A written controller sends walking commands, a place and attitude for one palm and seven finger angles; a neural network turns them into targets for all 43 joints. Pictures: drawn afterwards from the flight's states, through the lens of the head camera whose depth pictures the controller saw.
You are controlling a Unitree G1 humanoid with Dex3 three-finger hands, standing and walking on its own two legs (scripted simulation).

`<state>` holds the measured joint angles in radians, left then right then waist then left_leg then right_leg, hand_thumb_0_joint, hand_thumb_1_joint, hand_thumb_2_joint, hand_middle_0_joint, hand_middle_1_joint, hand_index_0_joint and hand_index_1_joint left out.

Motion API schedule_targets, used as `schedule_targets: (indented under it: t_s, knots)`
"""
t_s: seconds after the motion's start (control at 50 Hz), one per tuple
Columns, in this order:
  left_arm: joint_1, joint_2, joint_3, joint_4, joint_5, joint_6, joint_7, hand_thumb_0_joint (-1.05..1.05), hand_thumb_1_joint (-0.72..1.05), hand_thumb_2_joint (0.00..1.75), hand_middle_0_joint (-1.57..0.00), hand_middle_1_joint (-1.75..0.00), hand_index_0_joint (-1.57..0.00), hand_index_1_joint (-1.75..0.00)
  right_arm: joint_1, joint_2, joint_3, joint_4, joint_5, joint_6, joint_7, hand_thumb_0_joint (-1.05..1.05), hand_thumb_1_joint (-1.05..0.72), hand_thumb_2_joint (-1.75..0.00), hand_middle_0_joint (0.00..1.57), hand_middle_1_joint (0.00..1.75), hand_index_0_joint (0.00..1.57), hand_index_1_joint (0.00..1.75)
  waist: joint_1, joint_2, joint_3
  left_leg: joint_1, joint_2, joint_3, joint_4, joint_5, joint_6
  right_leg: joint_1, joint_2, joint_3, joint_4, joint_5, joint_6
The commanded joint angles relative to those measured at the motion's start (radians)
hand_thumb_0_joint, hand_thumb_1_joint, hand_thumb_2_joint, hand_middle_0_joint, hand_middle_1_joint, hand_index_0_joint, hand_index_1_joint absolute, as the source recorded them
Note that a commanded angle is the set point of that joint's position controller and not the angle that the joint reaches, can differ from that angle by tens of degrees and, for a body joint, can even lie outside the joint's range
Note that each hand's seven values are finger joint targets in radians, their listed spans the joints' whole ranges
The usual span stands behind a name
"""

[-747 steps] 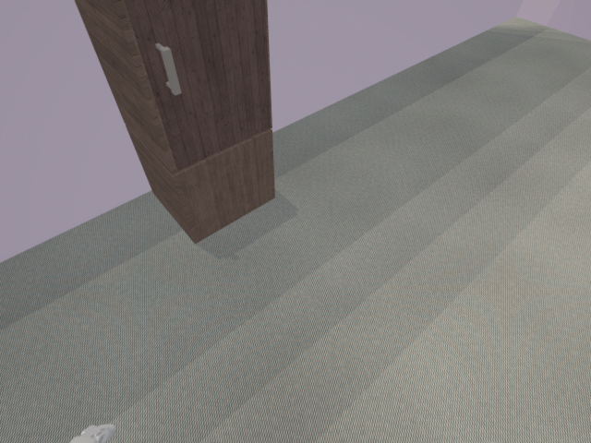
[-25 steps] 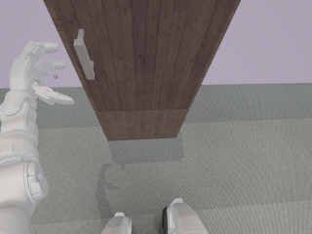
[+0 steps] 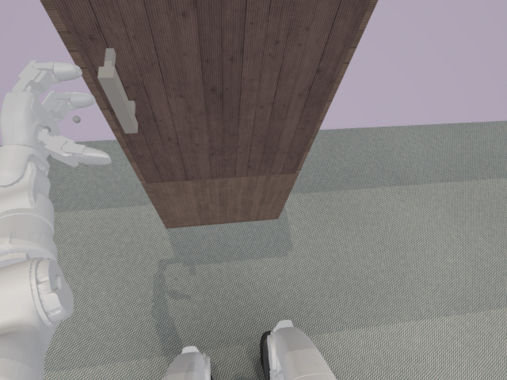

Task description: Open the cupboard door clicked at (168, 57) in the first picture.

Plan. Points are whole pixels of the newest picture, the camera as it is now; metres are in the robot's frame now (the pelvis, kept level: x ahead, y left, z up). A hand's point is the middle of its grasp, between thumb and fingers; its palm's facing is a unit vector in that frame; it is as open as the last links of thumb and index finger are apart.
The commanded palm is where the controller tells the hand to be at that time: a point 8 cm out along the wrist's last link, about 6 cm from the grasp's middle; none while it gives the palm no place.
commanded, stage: move the hooked fingers beside the handle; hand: left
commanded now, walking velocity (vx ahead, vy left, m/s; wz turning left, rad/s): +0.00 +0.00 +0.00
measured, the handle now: (121, 93) +0.54 +0.17 +0.07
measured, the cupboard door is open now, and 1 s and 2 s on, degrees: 0 0 0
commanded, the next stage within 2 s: slide the fingers in behind the handle in 0.50 s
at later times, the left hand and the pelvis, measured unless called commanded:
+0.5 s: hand (81, 123) +0.49 +0.22 +0.07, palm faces +0.01 -1.00 -0.02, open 14.0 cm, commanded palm +0.46 +0.27 +0.07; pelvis -0.01 +0.00 -0.01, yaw +1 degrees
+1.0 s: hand (87, 119) +0.49 +0.21 +0.06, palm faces +0.04 -1.00 -0.02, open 14.0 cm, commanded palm +0.47 +0.23 +0.07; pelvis -0.01 +0.00 -0.01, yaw +2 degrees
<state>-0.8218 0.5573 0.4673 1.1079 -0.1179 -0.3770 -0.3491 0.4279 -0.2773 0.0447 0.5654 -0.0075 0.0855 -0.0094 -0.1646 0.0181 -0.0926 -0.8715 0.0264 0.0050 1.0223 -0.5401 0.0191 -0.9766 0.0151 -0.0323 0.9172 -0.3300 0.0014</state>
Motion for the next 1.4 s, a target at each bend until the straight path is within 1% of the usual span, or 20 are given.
schedule_targets:
  t_s: [0.0,0.06,0.1,0.2,0.24,0.34,0.42,0.52,0.56,0.62,0.66,0.72,0.78,0.86,0.9,0.94,0.98,1.12,1.3,1.38]
  knots:
    - [-0.404,0.26,0.007,-0.214,-0.025,-0.08,0.002,0.0,-0.5,0.3,-0.3,-1.2,-0.3,-1.2,0.149,-0.175,-0.068,-0.043,-0.005,-0.016,-0.015,0.0,-0.9,-0.9,0.2,0.3,0.2,0.3,0.007,0.115,-0.476,0.177,-0.012,-0.031,-0.129,0.499,-0.008,0.412,0.019,0.013,-0.043,0.332,-0.023]
    - [-0.403,0.268,0.015,-0.243,-0.032,-0.088,-0.003,0.0,-0.5,0.3,-0.3,-1.2,-0.3,-1.2,0.143,-0.176,-0.071,-0.042,-0.004,-0.019,-0.016,0.0,-0.9,-0.9,0.2,0.3,0.2,0.3,0.017,0.139,-0.509,0.21,-0.012,-0.035,-0.126,0.543,-0.014,0.418,0.018,0.012,-0.037,0.354,-0.028]
    - [-0.389,0.201,-0.03,-0.233,-0.038,-0.083,-0.007,0.0,-0.5,0.3,-0.3,-1.2,-0.3,-1.2,0.135,-0.169,-0.071,-0.04,-0.003,-0.021,-0.014,0.0,-0.9,-0.9,0.2,0.3,0.2,0.3,0.009,0.132,-0.489,0.223,-0.01,-0.037,-0.124,0.549,-0.017,0.389,0.018,0.005,-0.041,0.34,-0.024]
    - [-0.416,0.195,-0.039,-0.179,-0.033,-0.073,0.002,0.0,-0.5,0.3,-0.3,-1.2,-0.3,-1.2,0.124,-0.171,-0.068,-0.037,-0.002,-0.023,-0.016,0.0,-0.9,-0.9,0.2,0.3,0.2,0.3,-0.006,0.087,-0.426,0.16,-0.016,-0.035,-0.124,0.467,-0.009,0.376,0.015,0.008,-0.042,0.303,-0.023]
    - [-0.437,0.223,-0.023,-0.212,-0.027,-0.085,0.01,0.0,-0.5,0.3,-0.3,-1.2,-0.3,-1.2,0.121,-0.173,-0.066,-0.046,-0.004,-0.027,-0.019,0.0,-0.9,-0.9,0.2,0.3,0.2,0.3,0.006,0.128,-0.452,0.176,-0.018,-0.043,-0.123,0.491,-0.015,0.376,0.014,0.005,-0.029,0.305,-0.031]
    - [-0.464,0.186,-0.045,-0.223,-0.028,-0.099,0.019,0.0,-0.5,0.3,-0.3,-1.2,-0.3,-1.2,0.12,-0.172,-0.069,-0.04,-0.008,-0.034,-0.014,0.0,-0.9,-0.9,0.2,0.3,0.2,0.3,-0.003,0.143,-0.504,0.237,-0.012,-0.056,-0.105,0.546,-0.027,0.335,0.015,-0.003,-0.019,0.298,-0.029]
    - [-0.469,0.232,-0.028,-0.135,-0.007,-0.069,0.027,0.0,-0.5,0.3,-0.3,-1.2,-0.3,-1.2,0.115,-0.177,-0.057,-0.041,-0.004,-0.032,-0.017,0.0,-0.9,-0.9,0.2,0.3,0.2,0.3,-0.009,0.082,-0.433,0.098,-0.024,-0.039,-0.114,0.378,-0.006,0.368,0.01,0.013,-0.031,0.241,-0.023]
    - [-0.471,0.293,0.018,-0.194,-0.002,-0.096,0.028,0.0,-0.5,0.3,-0.3,-1.2,-0.3,-1.2,0.126,-0.177,-0.059,-0.05,-0.009,-0.036,-0.017,0.0,-0.9,-0.9,0.2,0.3,0.2,0.3,0.011,0.123,-0.543,0.15,-0.022,-0.042,-0.102,0.453,-0.011,0.404,0.012,0.016,-0.015,0.295,-0.027]
    - [-0.455,0.262,-0.001,-0.202,-0.013,-0.099,0.016,0.0,-0.5,0.3,-0.3,-1.2,-0.3,-1.2,0.13,-0.176,-0.061,-0.049,-0.008,-0.035,-0.013,0.0,-0.9,-0.9,0.2,0.3,0.2,0.3,0.012,0.144,-0.559,0.182,-0.018,-0.045,-0.103,0.493,-0.017,0.393,0.015,0.01,-0.013,0.309,-0.029]
    - [-0.454,0.233,-0.025,-0.143,-0.021,-0.067,0.01,0.0,-0.5,0.3,-0.3,-1.2,-0.3,-1.2,0.132,-0.18,-0.058,-0.043,-0.003,-0.031,-0.016,0.0,-0.9,-0.9,0.2,0.3,0.2,0.3,-0.01,0.081,-0.45,0.103,-0.02,-0.038,-0.12,0.389,-0.004,0.386,0.015,0.01,-0.037,0.257,-0.023]
    - [-0.486,0.234,-0.027,-0.181,-0.016,-0.068,0.013,0.0,-0.5,0.3,-0.3,-1.2,-0.3,-1.2,0.137,-0.18,-0.06,-0.043,-0.006,-0.032,-0.017,0.0,-0.9,-0.9,0.2,0.3,0.2,0.3,-0.007,0.127,-0.497,0.134,-0.021,-0.04,-0.119,0.405,-0.006,0.375,0.014,0.011,-0.033,0.258,-0.025]
    - [-0.493,0.214,-0.038,-0.151,-0.011,-0.067,0.03,0.0,-0.5,0.3,-0.3,-1.2,-0.3,-1.2,0.143,-0.179,-0.061,-0.033,-0.008,-0.035,-0.017,0.0,-0.9,-0.9,0.2,0.3,0.2,0.3,-0.02,0.081,-0.455,0.107,-0.021,-0.041,-0.119,0.367,-0.002,0.365,0.014,0.012,-0.042,0.231,-0.022]
    - [-0.528,0.201,-0.047,-0.164,-0.004,-0.083,0.047,0.0,-0.5,0.3,-0.3,-1.2,-0.3,-1.2,0.154,-0.177,-0.063,-0.023,-0.014,-0.041,-0.014,0.0,-0.9,-0.9,0.2,0.3,0.2,0.3,-0.028,0.104,-0.491,0.134,-0.021,-0.044,-0.109,0.391,-0.003,0.349,0.013,0.011,-0.032,0.241,-0.022]
    - [-0.544,0.146,-0.098,-0.191,0.009,-0.094,0.051,0.0,-0.5,0.3,-0.3,-1.2,-0.3,-1.2,0.157,-0.172,-0.068,-0.014,-0.019,-0.041,-0.006,0.0,-0.9,-0.9,0.2,0.3,0.2,0.3,-0.029,0.176,-0.519,0.204,-0.019,-0.054,-0.103,0.455,-0.018,0.312,0.013,0.002,-0.025,0.255,-0.028]
    - [-0.519,0.112,-0.115,-0.169,0.001,-0.087,0.054,0.0,-0.5,0.3,-0.3,-1.2,-0.3,-1.2,0.159,-0.175,-0.07,-0.009,-0.018,-0.038,-0.002,0.0,-0.9,-0.9,0.2,0.3,0.2,0.3,-0.037,0.126,-0.492,0.211,-0.014,-0.061,-0.105,0.461,-0.018,0.296,0.017,-0.006,-0.03,0.247,-0.026]
    - [-0.554,0.088,-0.136,-0.201,-0.005,-0.09,0.056,0.0,-0.5,0.3,-0.3,-1.2,-0.3,-1.2,0.157,-0.175,-0.07,-0.008,-0.019,-0.04,-0.003,0.0,-0.9,-0.9,0.2,0.3,0.2,0.3,-0.046,0.131,-0.489,0.218,-0.017,-0.063,-0.105,0.466,-0.016,0.294,0.016,-0.008,-0.031,0.254,-0.029]
    - [-0.527,0.08,-0.137,-0.21,0.0,-0.094,0.063,0.0,-0.5,0.3,-0.3,-1.2,-0.3,-1.2,0.159,-0.171,-0.075,-0.004,-0.02,-0.039,0.002,0.0,-0.9,-0.9,0.2,0.3,0.2,0.3,-0.029,0.175,-0.539,0.264,-0.016,-0.064,-0.102,0.519,-0.027,0.295,0.015,-0.01,-0.026,0.273,-0.03]
    - [-0.549,-0.056,-0.24,-0.246,-0.001,-0.112,0.094,0.0,-0.5,0.3,-0.3,-1.2,-0.3,-1.2,0.138,-0.158,-0.081,0.009,-0.022,-0.041,0.016,0.0,-0.9,-0.9,0.2,0.3,0.2,0.3,-0.048,0.16,-0.498,0.299,-0.014,-0.073,-0.102,0.547,-0.036,0.265,0.017,-0.02,-0.033,0.275,-0.027]
    - [-0.564,-0.076,-0.258,-0.214,0.014,-0.127,0.118,0.0,-0.5,0.3,-0.3,-1.2,-0.3,-1.2,0.126,-0.154,-0.081,0.024,-0.025,-0.046,0.019,0.0,-0.9,-0.9,0.2,0.3,0.2,0.3,-0.054,0.115,-0.484,0.269,-0.022,-0.077,-0.101,0.515,-0.032,0.281,0.012,-0.021,-0.027,0.279,-0.03]
    - [-0.597,-0.126,-0.298,-0.222,0.011,-0.131,0.12,0.0,-0.5,0.3,-0.3,-1.2,-0.3,-1.2,0.118,-0.153,-0.083,0.031,-0.026,-0.054,0.021,0.0,-0.9,-0.9,0.2,0.3,0.2,0.3,-0.061,0.14,-0.489,0.293,-0.023,-0.084,-0.096,0.511,-0.036,0.246,0.01,-0.025,-0.024,0.26,-0.032]
